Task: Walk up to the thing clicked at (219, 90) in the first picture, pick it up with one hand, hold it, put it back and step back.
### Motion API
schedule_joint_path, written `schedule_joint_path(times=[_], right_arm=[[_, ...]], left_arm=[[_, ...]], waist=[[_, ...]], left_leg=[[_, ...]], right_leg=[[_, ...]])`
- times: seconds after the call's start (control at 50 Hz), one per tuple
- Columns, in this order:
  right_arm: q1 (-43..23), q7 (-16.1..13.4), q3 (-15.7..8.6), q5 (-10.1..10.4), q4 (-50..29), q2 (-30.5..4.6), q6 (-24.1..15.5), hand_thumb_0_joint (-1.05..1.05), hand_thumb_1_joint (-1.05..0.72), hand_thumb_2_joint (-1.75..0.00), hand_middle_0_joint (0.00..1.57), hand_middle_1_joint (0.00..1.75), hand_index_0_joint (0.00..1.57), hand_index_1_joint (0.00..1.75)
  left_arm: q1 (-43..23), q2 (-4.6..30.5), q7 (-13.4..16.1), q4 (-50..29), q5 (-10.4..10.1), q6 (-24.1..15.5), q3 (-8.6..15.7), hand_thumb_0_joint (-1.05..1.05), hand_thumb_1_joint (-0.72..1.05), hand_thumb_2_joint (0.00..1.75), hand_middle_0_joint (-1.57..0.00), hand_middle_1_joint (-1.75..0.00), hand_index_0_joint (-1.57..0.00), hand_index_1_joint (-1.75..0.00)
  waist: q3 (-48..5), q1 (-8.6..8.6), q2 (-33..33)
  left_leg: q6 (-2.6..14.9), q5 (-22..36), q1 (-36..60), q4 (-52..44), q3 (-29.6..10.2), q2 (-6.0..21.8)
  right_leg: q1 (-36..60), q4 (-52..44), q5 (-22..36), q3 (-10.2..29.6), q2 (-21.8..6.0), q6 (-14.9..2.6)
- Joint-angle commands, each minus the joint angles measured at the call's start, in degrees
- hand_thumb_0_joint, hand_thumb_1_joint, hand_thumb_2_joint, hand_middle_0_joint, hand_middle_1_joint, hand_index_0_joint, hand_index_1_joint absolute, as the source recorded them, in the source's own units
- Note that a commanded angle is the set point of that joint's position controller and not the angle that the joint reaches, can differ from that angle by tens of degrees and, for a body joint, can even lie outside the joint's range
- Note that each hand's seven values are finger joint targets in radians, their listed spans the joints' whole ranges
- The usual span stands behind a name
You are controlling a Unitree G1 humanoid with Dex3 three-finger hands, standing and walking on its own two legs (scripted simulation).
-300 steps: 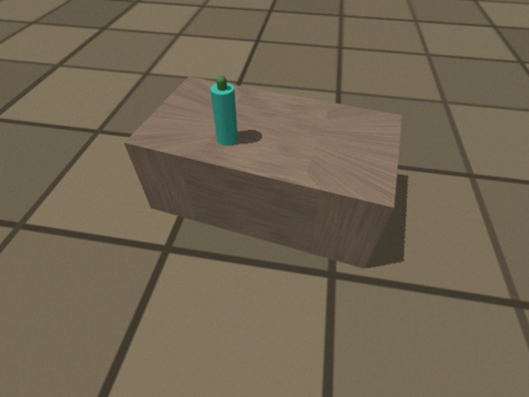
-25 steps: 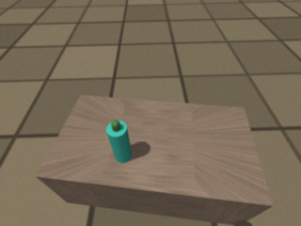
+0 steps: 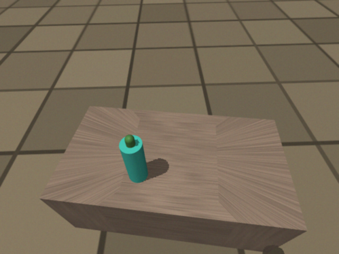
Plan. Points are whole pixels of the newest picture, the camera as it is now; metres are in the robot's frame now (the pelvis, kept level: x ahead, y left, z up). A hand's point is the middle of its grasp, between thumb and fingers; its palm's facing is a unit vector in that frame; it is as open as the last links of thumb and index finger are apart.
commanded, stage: stand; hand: left
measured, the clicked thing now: (134, 157) +0.49 +0.19 -0.23
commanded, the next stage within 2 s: go down in 0.26 s
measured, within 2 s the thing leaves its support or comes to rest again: neither
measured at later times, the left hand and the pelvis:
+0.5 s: hand out of the picture +0.12 +0.25 -0.15, palm faces +0.02 -0.94 -0.33, open 8.8 cm; pelvis -0.01 +0.01 -0.01, yaw -1 degrees
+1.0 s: hand (79, 245) +0.16 +0.27 -0.15, palm faces +0.03 -0.94 -0.33, open 16.9 cm; pelvis +0.00 +0.03 -0.03, yaw -1 degrees
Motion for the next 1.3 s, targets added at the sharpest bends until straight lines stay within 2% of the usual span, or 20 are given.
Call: schedule_joint_path(times=[0.0, 0.34, 0.36, 0.38, 0.42, 0.44, 0.48, 0.5, 0.54, 0.58, 0.6, 0.62, 0.66, 0.72, 0.86, 0.88, 0.94, 1.02, 1.16, 1.28], right_arm=[[-1.37, -0.86, -2.35, -0.03, -3.04, -11.83, -0.93, 0.00, -0.90, -0.90, 0.20, 0.30, 0.20, 0.30], [-1.65, -0.85, -2.33, 0.03, -3.09, -11.88, -1.12, 0.00, -0.82, -0.82, 0.12, 0.22, 0.12, 0.22], [-21.76, -1.83, -0.70, 5.77, -23.19, -1.39, -7.92, 0.00, -0.74, -0.74, 0.05, 0.14, 0.05, 0.14], [-19.86, -2.37, -1.29, 5.41, -25.45, -4.48, -9.60, 0.00, -0.66, -0.66, 0.04, 0.06, 0.05, 0.06], [-11.46, -3.45, -4.96, 5.19, -13.34, -8.85, -7.17, 0.00, -0.50, -0.50, 0.05, 0.05, 0.05, 0.05], [-11.74, -3.60, -6.30, 5.32, -13.30, -8.81, -7.00, 0.00, -0.42, -0.42, 0.05, 0.05, 0.05, 0.05], [-14.12, -4.37, -8.17, 4.92, -19.39, -10.89, -8.80, 0.00, -0.26, -0.26, 0.05, 0.05, 0.05, 0.05], [-9.66, -4.48, -9.46, 4.38, -18.84, -11.46, -8.42, 0.00, -0.18, -0.22, 0.05, 0.05, 0.05, 0.05], [2.70, -3.40, -11.87, 2.98, -13.93, -8.77, -6.88, 0.00, -0.03, -0.19, 0.05, 0.05, 0.05, 0.05], [-2.64, -3.27, -12.88, 3.26, -27.31, -11.00, -7.65, 0.00, 0.06, -0.16, 0.05, 0.05, 0.05, 0.05], [-1.10, -3.15, -11.81, 3.85, -27.40, -8.73, -6.93, 0.00, 0.11, -0.15, 0.05, 0.05, 0.05, 0.05], [1.92, -2.65, -9.25, 4.17, -23.15, -4.43, -5.61, 0.00, 0.15, -0.14, 0.05, 0.05, 0.05, 0.05], [-1.53, -2.08, -7.31, 4.46, -24.74, -1.96, -5.27, 0.00, 0.23, -0.12, 0.05, 0.05, 0.05, 0.05], [-2.41, -1.98, -10.17, 3.99, -29.70, -5.68, -5.49, 0.00, 0.33, -0.09, 0.05, 0.05, 0.05, 0.05], [-3.29, -3.15, -11.37, 2.65, -32.65, -6.70, -7.52, 0.00, 0.46, -0.06, 0.05, 0.05, 0.05, 0.05], [-6.95, -3.32, -10.15, 2.66, -35.68, -5.42, -8.45, 0.00, 0.48, -0.05, 0.05, 0.05, 0.05, 0.05], [-2.39, -4.00, -10.22, 2.18, -32.40, -4.58, -8.90, 0.00, 0.48, -0.05, 0.05, 0.05, 0.05, 0.05], [0.84, -4.32, -10.82, 2.13, -34.69, -5.33, -8.72, 0.00, 0.50, -0.05, 0.05, 0.05, 0.05, 0.05], [3.42, -3.69, -10.79, 2.58, -35.92, -4.30, -8.06, 0.00, 0.53, -0.04, 0.05, 0.05, 0.05, 0.05], [5.03, -2.96, -11.28, 2.56, -38.73, -4.28, -8.58, 0.00, 0.53, -0.04, 0.05, 0.05, 0.05, 0.05]], left_arm=[[-2.93, 12.53, 1.00, -3.52, -0.04, -1.39, 2.51, 0.00, 0.90, 0.90, -0.20, -0.30, -0.20, -0.30], [-2.71, 12.62, 0.93, -3.65, -0.09, -1.35, 2.47, 0.00, 0.82, 0.82, -0.12, -0.22, -0.12, -0.22], [-22.82, 1.46, 1.22, -23.75, -4.73, -5.61, 0.62, 0.00, 0.74, 0.74, -0.04, -0.14, -0.04, -0.14], [-21.98, 7.00, 2.21, -27.09, -4.65, -5.54, 2.30, 0.00, 0.66, 0.66, -0.03, -0.06, -0.01, -0.06], [-7.73, 13.19, 2.61, -12.49, -4.17, -0.50, 6.36, 0.00, 0.50, 0.50, -0.03, 0.00, -0.02, -0.03], [-5.07, 11.52, 2.11, -11.78, -3.67, 1.45, 5.79, 0.00, 0.42, 0.42, -0.03, -0.02, -0.02, -0.05], [-13.21, 13.14, 2.72, -20.16, -3.24, 1.44, 6.23, 0.00, 0.30, 0.26, -0.04, 0.00, -0.03, -0.01], [-10.92, 14.33, 2.72, -19.48, -2.23, 2.81, 7.70, 0.00, 0.23, 0.24, -0.04, 0.00, -0.03, -0.02], [0.70, 10.13, 1.37, -12.78, -0.42, 6.78, 8.81, 0.00, 0.13, 0.19, -0.06, 0.00, -0.05, -0.01], [-3.08, 10.74, 1.21, -23.19, -0.45, 8.62, 9.03, 0.00, 0.02, 0.12, -0.08, 0.00, -0.08, -0.01], [-3.08, 12.46, 1.25, -27.26, -0.54, 10.26, 9.65, 0.00, 0.02, 0.12, -0.07, 0.00, -0.07, 0.00], [-1.16, 10.92, 0.91, -25.93, -0.57, 12.32, 9.10, 0.00, -0.02, 0.11, -0.07, -0.01, -0.08, -0.01], [-3.70, 5.54, -0.33, -25.13, -1.08, 14.59, 6.10, 0.00, -0.09, 0.10, -0.07, 0.00, -0.07, -0.01], [-4.87, 11.37, -0.29, -33.51, -0.75, 15.84, 9.48, 0.00, -0.27, 0.08, -0.08, -0.02, -0.08, -0.03], [-2.77, 9.65, 1.15, -42.45, 0.27, 16.33, 9.80, 0.00, -0.61, 0.02, -0.10, -0.04, -0.09, -0.05], [-3.53, 7.02, 1.39, -44.15, -0.01, 16.16, 8.26, 0.00, -0.61, 0.02, -0.10, -0.04, -0.09, -0.05], [0.42, 6.35, 1.95, -44.60, -0.23, 16.83, 8.49, 0.00, -0.61, 0.01, -0.10, -0.03, -0.09, -0.05], [4.42, 7.06, 1.83, -48.86, -0.87, 18.68, 9.25, 0.00, -0.61, 0.01, -0.11, -0.05, -0.10, -0.06], [4.78, 6.77, 0.41, -52.00, -0.74, 21.94, 8.79, 0.00, -0.61, 0.02, -0.11, -0.05, -0.10, -0.06], [5.66, 6.99, -0.49, -55.82, -0.66, 22.86, 9.53, 0.00, -0.61, 0.03, -0.10, -0.05, -0.10, -0.06]], waist=[[-3.49, -0.32, -0.78], [-4.23, -0.18, -1.46], [-3.22, -2.75, 0.69], [-5.16, -2.23, 0.56], [-1.03, -0.47, 0.02], [-3.77, -0.42, -3.15], [-17.61, -0.85, -1.72], [-20.43, -1.05, -0.77], [-14.23, -1.47, -1.30], [-24.89, -2.01, -3.58], [-23.29, -0.86, -1.40], [-16.32, -0.68, 0.47], [-10.77, -1.79, -2.73], [-13.21, -0.72, -1.71], [-17.42, -0.33, 0.96], [-18.44, -0.23, 0.57], [-16.72, -0.29, 1.06], [-18.66, -0.71, 1.50], [-12.73, -1.20, 1.87], [-16.43, -1.70, 2.45]], left_leg=[[2.83, 6.93, -4.37, -2.54, -3.46, 5.53], [2.82, 8.84, -2.83, -2.80, -3.44, 5.79], [2.63, 4.08, -11.68, 4.28, 3.70, -3.34], [2.70, 2.24, -9.81, 4.07, 3.34, -3.08], [2.39, -0.31, -14.13, 5.93, 3.69, -3.24], [2.60, 2.75, -15.08, 7.92, 3.33, -2.86], [2.91, 7.32, -13.49, 10.39, 2.81, -2.93], [2.90, 9.40, -14.18, 11.69, 2.51, -2.98], [3.03, 8.51, -18.46, 12.90, 2.68, -3.40], [2.91, 11.71, -12.82, 11.74, 2.73, -3.63], [2.81, 11.68, -13.14, 10.77, 3.02, -4.05], [2.80, 10.10, -15.06, 10.52, 3.26, -4.27], [3.12, 5.36, -18.28, 12.12, 3.23, -4.11], [3.12, 1.53, -19.69, 12.67, 3.02, -3.81], [2.41, 8.57, -18.96, 15.64, 1.74, -2.79], [2.24, 9.09, -18.79, 15.94, 1.37, -2.56], [1.91, 7.66, -19.53, 16.02, 0.87, -2.22], [1.32, 11.21, -18.16, 16.27, 0.42, -1.82], [1.01, 10.02, -20.87, 16.04, -0.04, -1.68], [0.59, 17.92, -19.03, 18.43, -0.39, -1.24]], right_leg=[[4.37, -3.10, 7.09, 7.53, -7.85, 0.01], [4.34, -2.45, 8.62, 7.43, -7.91, -0.11], [-4.09, 1.67, 2.77, 2.66, -1.46, 0.91], [-1.80, 1.76, 0.58, 2.80, -1.80, 1.03], [-4.28, 3.13, -2.62, 2.16, -1.38, 0.83], [-3.73, 5.04, 0.81, 2.26, -0.93, 0.95], [0.33, 8.72, 7.36, 2.88, -1.19, 1.34], [0.15, 10.36, 10.09, 2.81, -0.92, 1.13], [-4.79, 11.60, 9.71, 2.67, -0.53, 0.74], [0.93, 10.58, 13.22, 2.61, -0.53, 0.93], [1.04, 9.77, 12.61, 2.34, -0.65, 0.92], [-3.29, 9.21, 10.18, 2.25, -0.79, 0.82], [-9.65, 9.77, 4.92, 1.90, -0.61, 1.02], [-9.97, 10.39, 0.07, 1.61, -0.39, 0.83], [-8.07, 14.12, 5.90, 2.00, -0.60, 0.40], [-7.95, 14.49, 5.95, 1.91, -0.54, 0.39], [-9.06, 15.00, 3.86, 1.62, -0.33, 0.22], [-8.12, 15.65, 5.92, 0.86, 0.14, 0.18], [-11.97, 15.94, 3.92, 0.32, 0.19, -0.07], [-11.21, 17.89, 8.24, 0.54, 0.07, -0.02]])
